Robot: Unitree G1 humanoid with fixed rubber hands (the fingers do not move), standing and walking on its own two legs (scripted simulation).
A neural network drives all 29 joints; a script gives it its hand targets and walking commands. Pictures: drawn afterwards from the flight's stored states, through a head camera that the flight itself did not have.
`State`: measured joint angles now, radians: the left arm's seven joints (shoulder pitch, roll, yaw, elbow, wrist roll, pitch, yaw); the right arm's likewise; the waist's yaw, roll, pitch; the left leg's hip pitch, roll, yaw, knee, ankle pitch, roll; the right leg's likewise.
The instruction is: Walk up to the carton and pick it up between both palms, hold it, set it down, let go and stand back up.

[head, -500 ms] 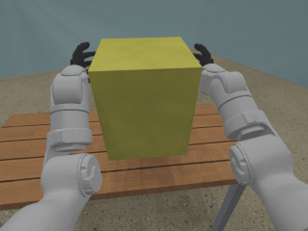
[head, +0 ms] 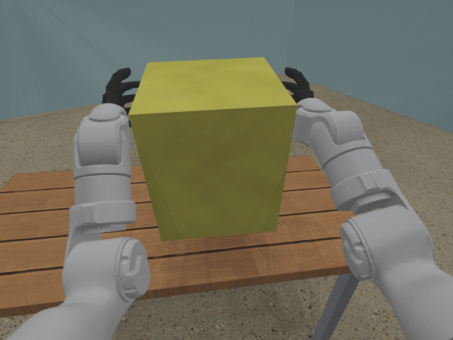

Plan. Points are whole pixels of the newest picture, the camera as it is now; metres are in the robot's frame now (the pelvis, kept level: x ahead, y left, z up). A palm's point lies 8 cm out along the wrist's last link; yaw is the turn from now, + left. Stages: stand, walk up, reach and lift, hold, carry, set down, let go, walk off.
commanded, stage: hold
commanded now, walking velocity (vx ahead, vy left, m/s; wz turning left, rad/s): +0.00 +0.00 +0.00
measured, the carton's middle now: (213, 148) +0.38 +0.01 +0.23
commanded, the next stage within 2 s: none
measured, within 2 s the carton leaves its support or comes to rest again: neither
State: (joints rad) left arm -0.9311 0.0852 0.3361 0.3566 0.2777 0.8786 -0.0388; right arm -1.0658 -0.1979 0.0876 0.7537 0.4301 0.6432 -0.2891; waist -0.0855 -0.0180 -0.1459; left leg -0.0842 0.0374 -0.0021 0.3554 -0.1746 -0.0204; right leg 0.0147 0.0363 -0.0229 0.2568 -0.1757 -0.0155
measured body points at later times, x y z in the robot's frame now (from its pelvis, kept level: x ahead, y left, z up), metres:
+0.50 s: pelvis +0.00 -0.01 +0.00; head -0.10 +0.02 +0.44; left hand +0.38 +0.17 +0.32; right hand +0.38 -0.14 +0.31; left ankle +0.02 +0.13 -0.75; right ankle -0.02 -0.11 -0.75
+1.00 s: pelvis -0.01 +0.00 +0.00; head -0.10 +0.02 +0.44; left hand +0.38 +0.17 +0.31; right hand +0.38 -0.14 +0.31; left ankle +0.02 +0.13 -0.75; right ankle -0.02 -0.11 -0.75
